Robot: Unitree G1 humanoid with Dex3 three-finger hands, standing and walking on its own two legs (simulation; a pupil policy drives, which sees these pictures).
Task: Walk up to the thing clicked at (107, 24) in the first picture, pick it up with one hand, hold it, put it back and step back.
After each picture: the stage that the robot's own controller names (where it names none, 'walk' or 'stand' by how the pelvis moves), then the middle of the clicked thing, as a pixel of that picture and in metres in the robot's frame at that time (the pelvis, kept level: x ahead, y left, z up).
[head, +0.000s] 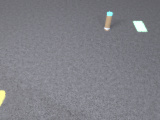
stand; (108, 21) +1.75 -0.38 -0.65
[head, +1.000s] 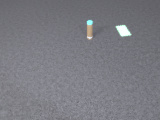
walk; (89, 30) +1.65 +0.00 -0.63
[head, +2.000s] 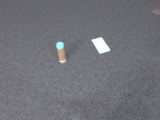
walk; (61, 53) +1.11 +0.26 -0.65
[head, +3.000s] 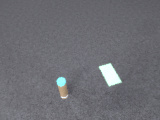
walk; (62, 88) +0.69 +0.20 -0.65
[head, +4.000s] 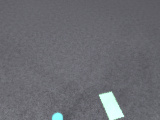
walk; out of the picture +0.42 +0.13 -0.63
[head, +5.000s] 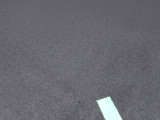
stand; out of the picture +0.36 +0.16 -0.65
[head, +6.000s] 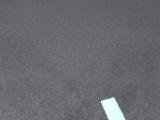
stand; out of the picture +0.35 +0.15 -0.66
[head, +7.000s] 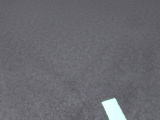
stand; out of the picture +0.34 +0.15 -0.66
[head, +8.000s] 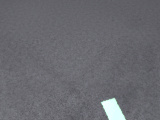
stand; out of the picture +0.35 +0.15 -0.66
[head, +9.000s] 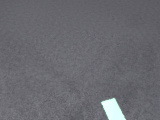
stand; out of the picture +0.33 +0.16 -0.66
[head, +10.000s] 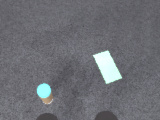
go down; (46, 95) +0.39 +0.16 -0.48
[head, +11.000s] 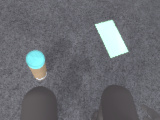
go down; (38, 67) +0.43 +0.17 -0.29
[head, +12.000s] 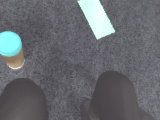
close in; (13, 54) +0.43 +0.19 -0.20
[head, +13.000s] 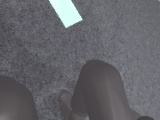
close; out of the picture +0.42 +0.22 -0.16
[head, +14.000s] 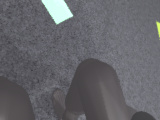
close; out of the picture +0.42 +0.23 -0.16
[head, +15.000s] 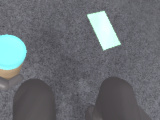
lift; (7, 65) +0.35 +0.23 -0.05
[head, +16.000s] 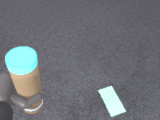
hold; (28, 85) +0.31 +0.16 +0.08
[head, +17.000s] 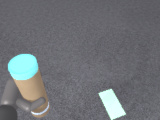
hold; (33, 90) +0.31 +0.16 +0.05
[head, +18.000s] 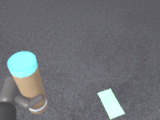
hold; (31, 87) +0.31 +0.17 +0.05
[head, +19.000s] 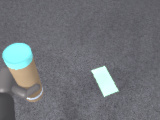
crouch; (27, 77) +0.36 +0.17 +0.00
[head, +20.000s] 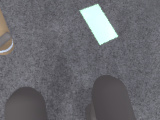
lower; out of the picture +0.50 +0.20 -0.02
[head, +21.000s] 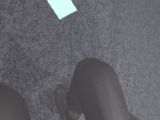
lower; out of the picture +0.47 +0.25 -0.15
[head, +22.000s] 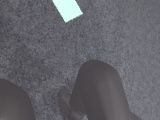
lower; out of the picture +0.44 +0.23 -0.16
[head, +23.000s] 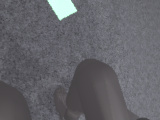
lower; out of the picture +0.44 +0.24 -0.17
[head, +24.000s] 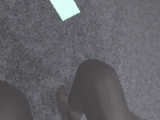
lower; out of the picture +0.44 +0.24 -0.17
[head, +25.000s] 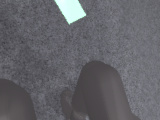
open; out of the picture +0.43 +0.22 -0.15
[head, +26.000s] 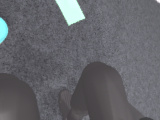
stand; out of the picture +0.42 +0.21 -0.18
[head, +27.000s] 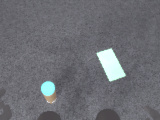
stand; (49, 93) +0.40 +0.16 -0.46
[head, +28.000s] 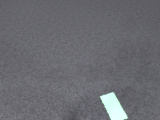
stand; out of the picture +0.35 +0.15 -0.60
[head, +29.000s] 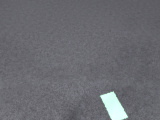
stand; out of the picture +0.36 +0.15 -0.60
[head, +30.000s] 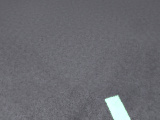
stand; out of the picture +0.37 +0.13 -0.65
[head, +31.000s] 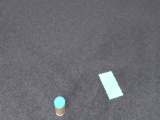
walk; (59, 107) +0.42 +0.09 -0.64
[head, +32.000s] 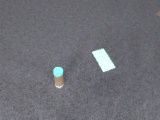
walk; (58, 78) +0.64 +0.15 -0.63
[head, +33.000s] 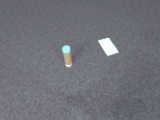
stand; (67, 57) +1.00 +0.20 -0.64
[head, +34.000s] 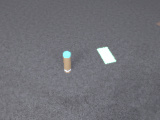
stand; (67, 62) +1.02 +0.14 -0.65
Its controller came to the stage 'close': yes
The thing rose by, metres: 0.69
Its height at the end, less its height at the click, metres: +0.00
